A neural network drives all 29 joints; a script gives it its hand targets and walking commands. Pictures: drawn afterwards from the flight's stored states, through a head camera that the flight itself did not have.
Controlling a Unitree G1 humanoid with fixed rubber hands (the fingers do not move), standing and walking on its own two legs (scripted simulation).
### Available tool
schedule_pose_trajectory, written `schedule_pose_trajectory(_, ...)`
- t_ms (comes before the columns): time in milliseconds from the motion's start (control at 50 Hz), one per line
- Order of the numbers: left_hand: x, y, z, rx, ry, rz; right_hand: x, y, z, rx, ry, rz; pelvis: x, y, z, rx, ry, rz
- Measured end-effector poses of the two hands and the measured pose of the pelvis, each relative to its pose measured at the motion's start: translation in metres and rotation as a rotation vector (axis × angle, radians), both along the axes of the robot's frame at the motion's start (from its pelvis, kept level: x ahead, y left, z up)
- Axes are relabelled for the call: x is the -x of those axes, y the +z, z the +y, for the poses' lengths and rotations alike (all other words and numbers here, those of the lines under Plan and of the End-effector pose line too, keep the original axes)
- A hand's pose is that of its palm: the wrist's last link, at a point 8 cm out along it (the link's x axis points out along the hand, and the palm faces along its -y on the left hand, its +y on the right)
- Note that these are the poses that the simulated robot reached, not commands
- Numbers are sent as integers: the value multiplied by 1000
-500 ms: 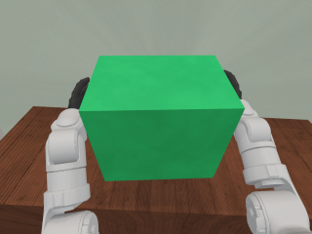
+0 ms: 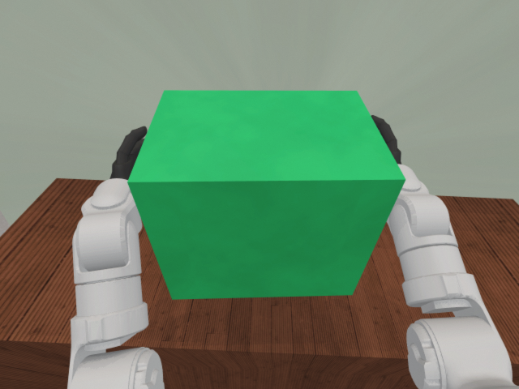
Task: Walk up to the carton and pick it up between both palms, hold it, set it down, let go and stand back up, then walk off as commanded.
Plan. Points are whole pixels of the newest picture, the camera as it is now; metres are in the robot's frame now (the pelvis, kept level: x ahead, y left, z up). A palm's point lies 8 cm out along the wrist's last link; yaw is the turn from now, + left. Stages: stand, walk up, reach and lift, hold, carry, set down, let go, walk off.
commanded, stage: hold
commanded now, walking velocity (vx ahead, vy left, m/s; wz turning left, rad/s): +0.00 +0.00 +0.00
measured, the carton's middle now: (262, 197) +0.34 +0.00 +0.19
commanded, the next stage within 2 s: none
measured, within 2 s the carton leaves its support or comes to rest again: neither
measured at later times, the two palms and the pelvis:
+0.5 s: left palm (127, 182) +0.34 +0.18 +0.22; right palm (383, 168) +0.36 -0.18 +0.23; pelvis +0.00 +0.00 +0.00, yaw +0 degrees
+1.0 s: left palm (128, 183) +0.34 +0.18 +0.22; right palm (383, 170) +0.36 -0.18 +0.23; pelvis +0.00 +0.00 +0.00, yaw +0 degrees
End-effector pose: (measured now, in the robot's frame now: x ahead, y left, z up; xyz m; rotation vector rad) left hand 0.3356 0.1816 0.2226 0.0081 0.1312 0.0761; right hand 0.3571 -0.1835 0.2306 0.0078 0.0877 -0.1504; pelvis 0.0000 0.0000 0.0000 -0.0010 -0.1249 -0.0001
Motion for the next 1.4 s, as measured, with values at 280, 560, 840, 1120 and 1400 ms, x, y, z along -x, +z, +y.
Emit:
schedule_pose_trajectory(280,1,1,1,0,1,0,1,2,1,4,2,1,3,0,0,1,1,-5)
schedule_pose_trajectory(560,-1,0,2,0,0,5,0,0,2,3,0,7,4,0,1,1,2,-3)
schedule_pose_trajectory(840,-1,0,2,0,2,-3,-1,-1,3,0,1,0,2,0,2,1,3,-1)
schedule_pose_trajectory(1120,-1,-1,0,-1,0,-1,0,-3,0,1,-1,4,1,0,2,1,-1,-7)
schedule_pose_trajectory(1400,0,0,2,-4,5,-2,0,-2,2,-5,3,3,2,0,1,1,3,-6)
